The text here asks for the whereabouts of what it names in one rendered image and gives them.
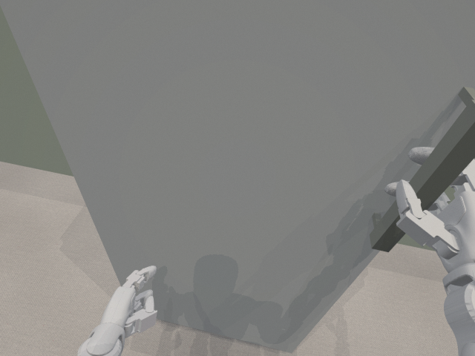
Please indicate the robot right forearm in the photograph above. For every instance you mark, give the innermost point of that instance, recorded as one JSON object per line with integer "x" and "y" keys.
{"x": 459, "y": 307}

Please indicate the right robot hand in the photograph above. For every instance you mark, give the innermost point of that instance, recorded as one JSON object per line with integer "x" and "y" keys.
{"x": 454, "y": 248}

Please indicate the handle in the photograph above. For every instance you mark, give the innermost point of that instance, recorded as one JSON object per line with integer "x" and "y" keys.
{"x": 449, "y": 158}

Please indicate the robot left forearm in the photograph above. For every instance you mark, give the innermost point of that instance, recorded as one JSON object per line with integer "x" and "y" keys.
{"x": 107, "y": 339}

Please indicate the fridge door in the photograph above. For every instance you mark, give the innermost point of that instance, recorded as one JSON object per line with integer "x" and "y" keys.
{"x": 242, "y": 146}

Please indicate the left robot hand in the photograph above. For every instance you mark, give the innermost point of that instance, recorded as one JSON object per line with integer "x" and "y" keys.
{"x": 124, "y": 306}

